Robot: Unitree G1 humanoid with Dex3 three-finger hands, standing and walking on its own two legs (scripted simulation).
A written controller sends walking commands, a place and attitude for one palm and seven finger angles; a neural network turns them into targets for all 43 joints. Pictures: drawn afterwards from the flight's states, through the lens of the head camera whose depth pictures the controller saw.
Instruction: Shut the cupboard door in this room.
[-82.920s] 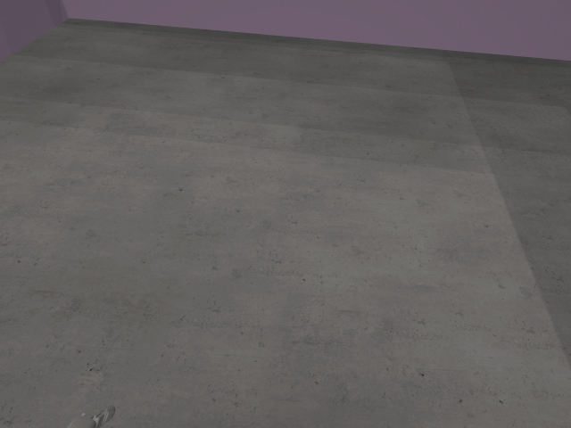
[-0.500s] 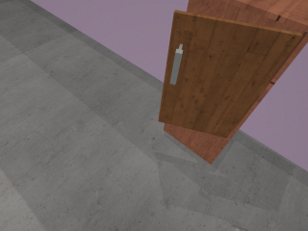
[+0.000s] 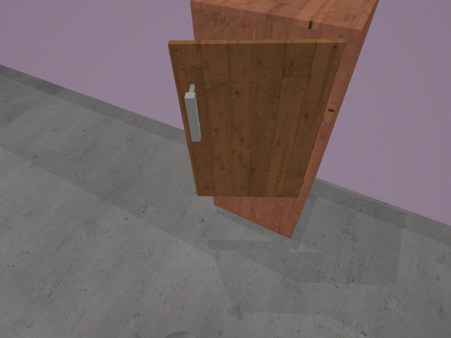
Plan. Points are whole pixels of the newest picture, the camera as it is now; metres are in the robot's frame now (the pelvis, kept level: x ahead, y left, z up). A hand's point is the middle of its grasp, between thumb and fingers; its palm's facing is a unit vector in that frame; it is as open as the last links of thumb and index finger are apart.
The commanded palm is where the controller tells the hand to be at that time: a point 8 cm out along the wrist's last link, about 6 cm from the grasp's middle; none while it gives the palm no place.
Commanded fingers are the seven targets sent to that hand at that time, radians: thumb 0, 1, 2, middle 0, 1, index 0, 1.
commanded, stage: take the last steps up to it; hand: left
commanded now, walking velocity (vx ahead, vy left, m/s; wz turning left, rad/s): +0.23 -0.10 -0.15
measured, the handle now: (194, 113) +0.63 +0.11 +0.03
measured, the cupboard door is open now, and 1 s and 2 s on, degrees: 26 26 26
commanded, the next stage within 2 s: come to a stop and stand still in 0.40 s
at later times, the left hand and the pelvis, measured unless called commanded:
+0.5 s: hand (162, 311) +0.21 +0.16 -0.17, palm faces -0.10 -0.98 -0.17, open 7.4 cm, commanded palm none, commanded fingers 0.00 0.90 0.90 -0.20 -0.30 -0.20 -0.30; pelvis +0.12 -0.03 +0.00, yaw -6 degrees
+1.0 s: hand (175, 297) +0.23 +0.13 -0.16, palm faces -0.01 -0.96 -0.27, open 7.3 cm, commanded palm none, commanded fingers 0.00 0.90 0.90 -0.20 -0.30 -0.20 -0.30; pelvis +0.15 -0.06 +0.00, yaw -4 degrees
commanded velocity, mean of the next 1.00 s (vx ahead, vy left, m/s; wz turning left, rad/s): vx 0.00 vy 0.04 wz -0.05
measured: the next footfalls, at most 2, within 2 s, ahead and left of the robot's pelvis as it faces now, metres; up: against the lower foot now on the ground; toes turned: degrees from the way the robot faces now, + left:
left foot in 0.18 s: +0.11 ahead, +0.12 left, +0.00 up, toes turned +5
right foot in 0.58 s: +0.24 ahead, -0.18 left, +0.00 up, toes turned -11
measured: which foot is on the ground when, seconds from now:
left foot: up 0.00-0.16, down 0.18-0.58, up 0.60-1.00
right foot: down 0.00-0.20, up 0.22-0.56, down 0.58-1.00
